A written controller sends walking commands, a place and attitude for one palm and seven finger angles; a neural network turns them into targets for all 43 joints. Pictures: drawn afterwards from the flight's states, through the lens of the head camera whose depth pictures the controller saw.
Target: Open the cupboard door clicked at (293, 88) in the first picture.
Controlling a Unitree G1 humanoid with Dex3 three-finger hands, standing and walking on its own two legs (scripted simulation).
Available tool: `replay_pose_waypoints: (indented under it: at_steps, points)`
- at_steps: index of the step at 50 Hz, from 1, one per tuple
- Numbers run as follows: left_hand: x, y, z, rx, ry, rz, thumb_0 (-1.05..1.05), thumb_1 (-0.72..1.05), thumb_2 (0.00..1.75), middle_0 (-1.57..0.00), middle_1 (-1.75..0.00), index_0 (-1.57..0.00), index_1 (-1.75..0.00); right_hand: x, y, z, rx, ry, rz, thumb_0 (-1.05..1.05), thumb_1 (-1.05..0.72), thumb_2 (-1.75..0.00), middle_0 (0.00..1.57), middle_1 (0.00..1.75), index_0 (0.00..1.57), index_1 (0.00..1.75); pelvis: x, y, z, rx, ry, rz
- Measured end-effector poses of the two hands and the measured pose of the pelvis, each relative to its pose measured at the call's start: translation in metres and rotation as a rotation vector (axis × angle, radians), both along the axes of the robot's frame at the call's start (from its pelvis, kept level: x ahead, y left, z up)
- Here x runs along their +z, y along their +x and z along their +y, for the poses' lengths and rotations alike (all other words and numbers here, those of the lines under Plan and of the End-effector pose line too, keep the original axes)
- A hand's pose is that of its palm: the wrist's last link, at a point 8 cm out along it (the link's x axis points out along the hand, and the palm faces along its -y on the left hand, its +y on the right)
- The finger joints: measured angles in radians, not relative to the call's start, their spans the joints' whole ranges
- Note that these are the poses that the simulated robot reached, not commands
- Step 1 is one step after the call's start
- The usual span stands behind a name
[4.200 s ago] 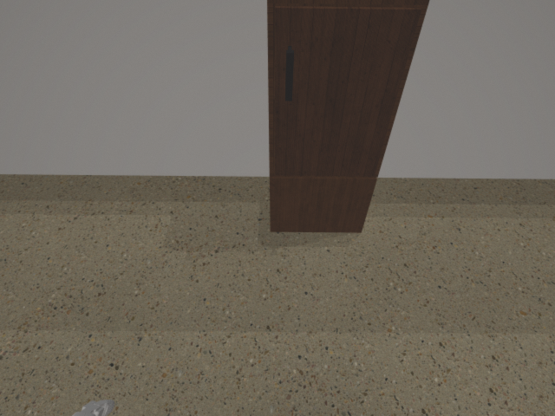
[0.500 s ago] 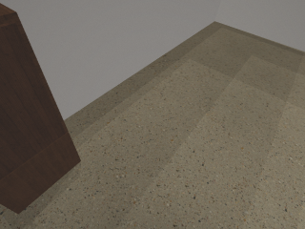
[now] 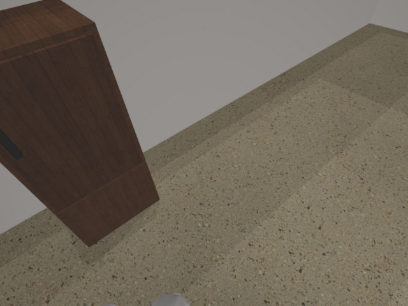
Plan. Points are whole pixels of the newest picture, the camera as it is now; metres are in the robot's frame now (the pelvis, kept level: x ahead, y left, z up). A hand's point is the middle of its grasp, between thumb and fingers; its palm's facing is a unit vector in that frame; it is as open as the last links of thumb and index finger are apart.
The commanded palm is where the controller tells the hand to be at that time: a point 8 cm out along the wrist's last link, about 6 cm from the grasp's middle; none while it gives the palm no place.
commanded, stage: turn to face it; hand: left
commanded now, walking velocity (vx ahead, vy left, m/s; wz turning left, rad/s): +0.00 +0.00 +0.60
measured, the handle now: (2, 135) +0.55 +0.59 +0.03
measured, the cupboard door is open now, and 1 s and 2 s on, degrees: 0 0 0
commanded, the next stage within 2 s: take the last steps up to it in 0.94 s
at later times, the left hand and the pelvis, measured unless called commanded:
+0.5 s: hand out of the picture -0.03 +0.29 -0.17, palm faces +0.34 -0.90 -0.27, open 7.4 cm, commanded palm none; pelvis -0.02 +0.05 +0.00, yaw +17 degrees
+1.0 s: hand out of the picture -0.05 +0.21 -0.15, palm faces +0.54 -0.80 -0.27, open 7.4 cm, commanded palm none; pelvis -0.02 +0.01 +0.00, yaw +33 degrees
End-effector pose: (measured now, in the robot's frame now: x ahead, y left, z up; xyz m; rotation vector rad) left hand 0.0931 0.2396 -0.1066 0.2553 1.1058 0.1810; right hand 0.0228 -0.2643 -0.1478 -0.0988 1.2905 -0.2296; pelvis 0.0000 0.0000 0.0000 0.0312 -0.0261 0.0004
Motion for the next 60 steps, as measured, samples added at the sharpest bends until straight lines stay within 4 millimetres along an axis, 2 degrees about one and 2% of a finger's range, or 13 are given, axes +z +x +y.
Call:
replay_pose_waypoints:
  at_steps: [4, 8, 14, 17, 21, 27, 31, 36, 40, 45, 50, 54, 60]
  points:
    - [-0.005, -0.023, 0.001, 0.057, -0.021, 0.003, 0.00, 0.90, 0.90, -0.20, -0.30, -0.20, -0.29, 0.004, 0.022, 0.000, 0.078, -0.012, -0.012, 0.01, -0.91, -0.90, 0.20, 0.30, 0.20, 0.30, 0.000, -0.005, 0.001, 0.066, 0.003, -0.007]
    - [-0.017, -0.056, 0.012, 0.131, -0.046, 0.039, 0.00, 0.90, 0.90, -0.20, -0.30, -0.21, -0.29, 0.009, 0.052, 0.012, 0.175, -0.032, -0.018, 0.01, -0.91, -0.90, 0.20, 0.30, 0.20, 0.30, -0.003, -0.009, 0.009, 0.122, -0.001, -0.001]
    - [-0.050, -0.119, 0.049, 0.266, -0.080, 0.144, 0.00, 0.90, 0.90, -0.20, -0.30, -0.21, -0.30, 0.015, 0.109, 0.054, 0.333, -0.082, -0.110, 0.01, -0.91, -0.90, 0.20, 0.30, 0.20, 0.30, -0.019, -0.014, 0.036, 0.203, -0.029, 0.019]
    - [-0.056, -0.145, 0.067, 0.317, -0.075, 0.208, 0.00, 0.90, 0.90, -0.20, -0.30, -0.20, -0.29, 0.022, 0.124, 0.075, 0.378, -0.089, -0.159, 0.01, -0.91, -0.90, 0.20, 0.30, 0.20, 0.30, -0.020, -0.017, 0.044, 0.219, -0.027, 0.016]
    - [-0.045, -0.153, 0.083, 0.361, -0.067, 0.209, 0.01, 0.91, 0.90, -0.20, -0.29, -0.20, -0.29, 0.032, 0.125, 0.091, 0.412, -0.094, -0.163, 0.00, -0.91, -0.90, 0.20, 0.30, 0.20, 0.30, -0.009, -0.018, 0.051, 0.257, -0.052, 0.016]
    - [-0.027, -0.139, 0.092, 0.393, -0.043, 0.110, 0.01, 0.91, 0.90, -0.20, -0.29, -0.20, -0.29, 0.029, 0.119, 0.104, 0.454, -0.061, -0.120, 0.00, -0.90, -0.90, 0.20, 0.30, 0.20, 0.30, -0.002, -0.019, 0.053, 0.320, -0.054, 0.017]
    - [-0.018, -0.124, 0.087, 0.405, -0.023, 0.052, 0.00, 0.91, 0.90, -0.20, -0.29, -0.20, -0.29, 0.019, 0.115, 0.101, 0.468, -0.031, -0.093, 0.00, -0.90, -0.90, 0.20, 0.30, 0.20, 0.30, -0.003, -0.018, 0.045, 0.363, -0.046, 0.017]
    - [-0.009, -0.106, 0.067, 0.417, 0.007, -0.025, 0.00, 0.91, 0.90, -0.20, -0.29, -0.20, -0.29, 0.000, 0.114, 0.087, 0.485, 0.007, -0.056, 0.01, -0.90, -0.90, 0.20, 0.30, 0.20, 0.30, -0.009, -0.013, 0.027, 0.417, -0.027, 0.018]
    - [-0.002, -0.112, 0.044, 0.441, 0.024, -0.059, 0.00, 0.91, 0.90, -0.20, -0.29, -0.20, -0.29, -0.010, 0.119, 0.074, 0.510, 0.024, -0.032, 0.01, -0.90, -0.90, 0.20, 0.30, 0.20, 0.30, -0.010, -0.012, 0.014, 0.472, -0.017, 0.003]
    - [0.003, -0.139, 0.021, 0.512, 0.006, -0.033, 0.00, 0.90, 0.90, -0.20, -0.30, -0.20, -0.29, -0.004, 0.128, 0.068, 0.561, 0.022, -0.017, 0.01, -0.91, -0.90, 0.20, 0.30, 0.20, 0.30, -0.002, -0.013, 0.007, 0.526, 0.006, -0.008]
    - [-0.007, -0.176, 0.005, 0.582, -0.033, 0.020, 0.00, 0.90, 0.90, -0.20, -0.30, -0.21, -0.29, 0.002, 0.134, 0.074, 0.619, -0.001, -0.001, 0.01, -0.91, -0.90, 0.20, 0.30, 0.20, 0.30, 0.000, -0.018, 0.007, 0.573, 0.007, -0.010]
    - [-0.020, -0.217, -0.004, 0.643, -0.076, 0.081, 0.00, 0.90, 0.90, -0.20, -0.30, -0.21, -0.30, 0.007, 0.140, 0.092, 0.677, -0.025, -0.007, 0.01, -0.91, -0.90, 0.20, 0.30, 0.20, 0.30, -0.002, -0.028, 0.013, 0.598, -0.003, -0.006]
    - [-0.053, -0.285, -0.007, 0.728, -0.165, 0.202, 0.00, 0.90, 0.90, -0.20, -0.30, -0.20, -0.29, 0.015, 0.141, 0.139, 0.756, -0.049, -0.104, 0.01, -0.91, -0.90, 0.20, 0.30, 0.20, 0.30, -0.014, -0.043, 0.037, 0.618, -0.042, -0.006]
